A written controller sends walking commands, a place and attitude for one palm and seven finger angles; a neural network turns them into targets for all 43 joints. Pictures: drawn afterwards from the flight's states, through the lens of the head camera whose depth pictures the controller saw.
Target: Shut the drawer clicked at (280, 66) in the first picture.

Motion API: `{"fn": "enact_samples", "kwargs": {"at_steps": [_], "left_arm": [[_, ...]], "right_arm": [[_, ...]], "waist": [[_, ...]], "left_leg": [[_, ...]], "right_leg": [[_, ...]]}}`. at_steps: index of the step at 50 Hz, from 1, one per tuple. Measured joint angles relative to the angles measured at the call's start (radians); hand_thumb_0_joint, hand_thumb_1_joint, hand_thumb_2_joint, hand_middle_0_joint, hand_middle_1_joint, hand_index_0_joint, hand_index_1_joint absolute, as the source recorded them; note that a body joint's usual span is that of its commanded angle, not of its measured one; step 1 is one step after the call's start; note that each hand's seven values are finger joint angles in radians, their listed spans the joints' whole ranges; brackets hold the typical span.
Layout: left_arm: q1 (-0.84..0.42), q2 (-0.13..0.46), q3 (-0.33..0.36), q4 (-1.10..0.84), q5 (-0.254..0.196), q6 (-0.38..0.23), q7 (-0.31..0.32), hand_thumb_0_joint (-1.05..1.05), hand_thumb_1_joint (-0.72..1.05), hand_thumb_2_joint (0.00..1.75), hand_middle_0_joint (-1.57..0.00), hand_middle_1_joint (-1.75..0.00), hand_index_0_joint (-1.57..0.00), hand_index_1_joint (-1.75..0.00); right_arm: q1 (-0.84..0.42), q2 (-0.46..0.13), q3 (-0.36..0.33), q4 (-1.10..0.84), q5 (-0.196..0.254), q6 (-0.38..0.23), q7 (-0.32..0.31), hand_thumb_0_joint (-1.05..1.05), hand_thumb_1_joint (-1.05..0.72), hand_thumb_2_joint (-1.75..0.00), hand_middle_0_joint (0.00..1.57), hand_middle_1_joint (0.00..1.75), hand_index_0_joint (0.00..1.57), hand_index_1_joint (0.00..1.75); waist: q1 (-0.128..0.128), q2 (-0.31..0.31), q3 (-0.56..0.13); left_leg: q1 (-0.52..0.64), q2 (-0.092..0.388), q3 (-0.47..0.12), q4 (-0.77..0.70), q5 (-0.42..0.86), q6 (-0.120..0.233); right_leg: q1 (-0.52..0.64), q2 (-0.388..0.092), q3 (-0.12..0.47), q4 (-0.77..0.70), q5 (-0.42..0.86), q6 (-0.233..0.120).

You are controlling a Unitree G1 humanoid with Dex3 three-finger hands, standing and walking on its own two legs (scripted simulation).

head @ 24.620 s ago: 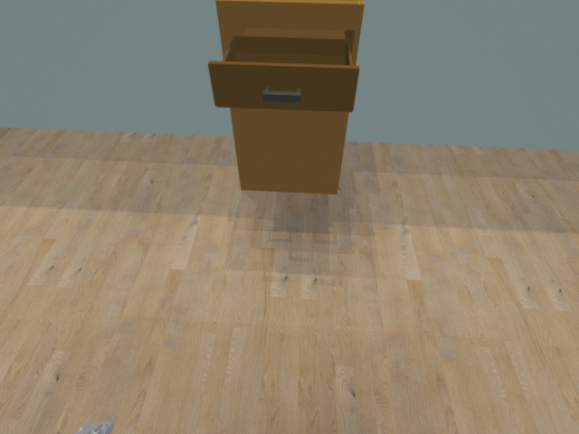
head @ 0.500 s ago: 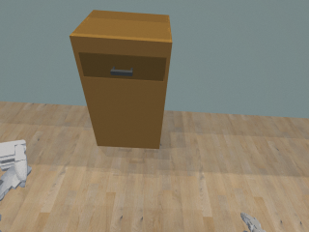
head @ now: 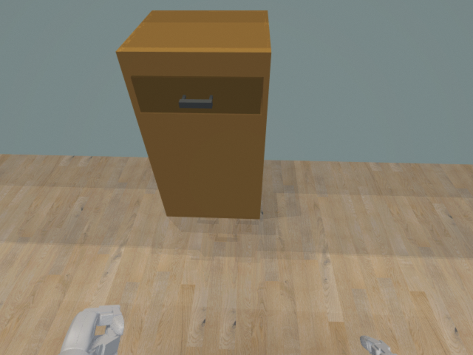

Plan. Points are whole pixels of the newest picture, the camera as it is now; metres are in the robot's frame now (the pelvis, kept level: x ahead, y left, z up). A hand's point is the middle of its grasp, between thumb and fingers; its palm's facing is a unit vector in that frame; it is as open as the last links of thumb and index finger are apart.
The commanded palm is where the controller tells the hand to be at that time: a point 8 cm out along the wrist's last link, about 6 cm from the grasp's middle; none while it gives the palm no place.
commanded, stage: let the arm hang, fingers relaxed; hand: left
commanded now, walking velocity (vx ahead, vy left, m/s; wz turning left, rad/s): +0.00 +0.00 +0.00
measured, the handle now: (196, 100) +0.92 +0.18 -0.04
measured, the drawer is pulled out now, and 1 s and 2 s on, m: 0.00 0.00 0.00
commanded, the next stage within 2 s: look to check the result in 0.92 s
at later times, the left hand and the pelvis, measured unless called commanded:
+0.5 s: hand out of the picture -0.02 +0.22 -0.15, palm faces +0.02 -0.96 -0.26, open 6.3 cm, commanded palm none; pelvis +0.00 +0.01 +0.02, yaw +0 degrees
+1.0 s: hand out of the picture +0.08 +0.20 -0.15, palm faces -0.01 -0.97 -0.25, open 7.4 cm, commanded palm none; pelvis +0.02 +0.00 +0.02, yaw -1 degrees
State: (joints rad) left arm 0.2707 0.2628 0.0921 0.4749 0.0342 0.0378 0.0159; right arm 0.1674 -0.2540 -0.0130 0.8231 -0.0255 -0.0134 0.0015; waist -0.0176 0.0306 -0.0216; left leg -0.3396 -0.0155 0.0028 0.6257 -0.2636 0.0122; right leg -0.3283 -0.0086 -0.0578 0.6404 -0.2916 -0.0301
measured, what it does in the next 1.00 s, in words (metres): stands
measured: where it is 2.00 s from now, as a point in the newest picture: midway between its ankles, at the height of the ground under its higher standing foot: outside the picture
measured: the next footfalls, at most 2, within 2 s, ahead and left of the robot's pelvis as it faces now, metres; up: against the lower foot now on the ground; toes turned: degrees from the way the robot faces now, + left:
none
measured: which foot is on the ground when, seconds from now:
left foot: down 0.00-1.00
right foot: down 0.00-1.00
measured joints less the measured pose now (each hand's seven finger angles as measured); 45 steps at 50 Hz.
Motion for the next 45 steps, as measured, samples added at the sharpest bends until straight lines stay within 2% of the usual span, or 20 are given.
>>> {"fn": "enact_samples", "kwargs": {"at_steps": [4,5,8,11,16,24,29,37,45], "left_arm": [[-0.002,-0.065,-0.079,0.302,-0.004,0.025,-0.007,0.01,0.91,0.89,-1.17,-1.37,-1.17,-1.37],[0.001,-0.065,-0.077,0.352,0.008,0.022,0.016,0.01,0.9,0.89,-1.14,-1.35,-1.13,-1.33],[0.021,-0.043,-0.067,0.461,-0.014,0.007,0.009,0.01,0.9,0.89,-1.03,-1.27,-1.03,-1.22],[0.046,-0.025,-0.068,0.537,-0.019,-0.006,-0.003,0.01,0.9,0.89,-0.92,-1.14,-0.91,-1.1],[0.075,-0.016,-0.071,0.63,-0.024,-0.015,-0.005,0.01,0.9,0.89,-0.72,-0.9,-0.72,-0.89],[0.035,-0.03,-0.073,0.682,-0.028,-0.024,-0.001,0.0,0.9,0.89,-0.42,-0.54,-0.42,-0.54],[-0.021,-0.044,-0.073,0.673,-0.029,-0.032,0.002,0.0,0.9,0.89,-0.29,-0.4,-0.29,-0.4],[-0.095,-0.061,-0.073,0.646,-0.026,-0.044,0.0,0.0,0.9,0.89,-0.22,-0.31,-0.22,-0.32],[-0.116,-0.058,-0.072,0.643,-0.025,-0.047,-0.003,0.0,0.9,0.89,-0.21,-0.3,-0.21,-0.3]], "right_arm": [[0.009,0.031,0.01,0.044,-0.007,0.025,-0.001,0.01,-0.91,-0.9,0.2,0.3,0.21,0.3],[0.018,0.04,0.013,0.059,-0.007,0.029,-0.003,0.01,-0.91,-0.9,0.2,0.3,0.2,0.3],[0.056,0.059,0.016,0.113,-0.005,0.04,-0.007,0.01,-0.91,-0.9,0.2,0.3,0.2,0.3],[0.092,0.066,0.012,0.168,-0.003,0.049,-0.011,0.01,-0.91,-0.9,0.2,0.3,0.2,0.3],[0.134,0.068,0.003,0.238,0.002,0.052,-0.016,0.01,-0.91,-0.9,0.2,0.3,0.2,0.3],[0.149,0.073,-0.002,0.293,0.006,0.041,-0.022,0.01,-0.91,-0.9,0.2,0.3,0.2,0.3],[0.132,0.079,-0.002,0.302,0.004,0.034,-0.023,0.01,-0.91,-0.9,0.2,0.3,0.2,0.3],[0.089,0.079,-0.004,0.294,0.002,0.024,-0.022,0.0,-0.91,-0.9,0.2,0.3,0.2,0.3],[0.058,0.065,-0.006,0.29,0.003,0.018,-0.021,0.0,-0.91,-0.9,0.2,0.3,0.2,0.3]], "waist": [[-0.011,-0.043,0.037],[-0.007,-0.052,0.046],[0.012,-0.062,0.063],[0.029,-0.053,0.074],[0.035,-0.029,0.083],[0.024,-0.011,0.083],[0.016,-0.014,0.072],[0.006,-0.015,0.058],[0.003,-0.014,0.064]], "left_leg": [[0.028,0.012,-0.001,-0.035,0.018,-0.006],[0.033,0.017,-0.003,-0.05,0.027,-0.007],[0.046,0.026,-0.01,-0.097,0.054,-0.01],[0.056,0.027,-0.015,-0.13,0.072,-0.009],[0.075,0.022,-0.012,-0.159,0.083,-0.004],[0.102,0.009,0.001,-0.186,0.089,0.005],[0.117,0.004,0.007,-0.197,0.091,0.008],[0.134,0.003,0.013,-0.216,0.094,0.007],[0.147,0.008,0.015,-0.23,0.092,0.003]], "right_leg": [[0.032,0.013,-0.001,-0.049,0.028,-0.002],[0.041,0.018,-0.002,-0.071,0.042,-0.003],[0.065,0.029,-0.009,-0.14,0.079,-0.008],[0.083,0.032,-0.013,-0.188,0.104,-0.008],[0.102,0.028,-0.01,-0.219,0.116,-0.003],[0.116,0.015,0.003,-0.222,0.112,0.006],[0.123,0.01,0.008,-0.22,0.109,0.009],[0.133,0.008,0.015,-0.227,0.107,0.011],[0.145,0.014,0.017,-0.242,0.107,0.008]]}}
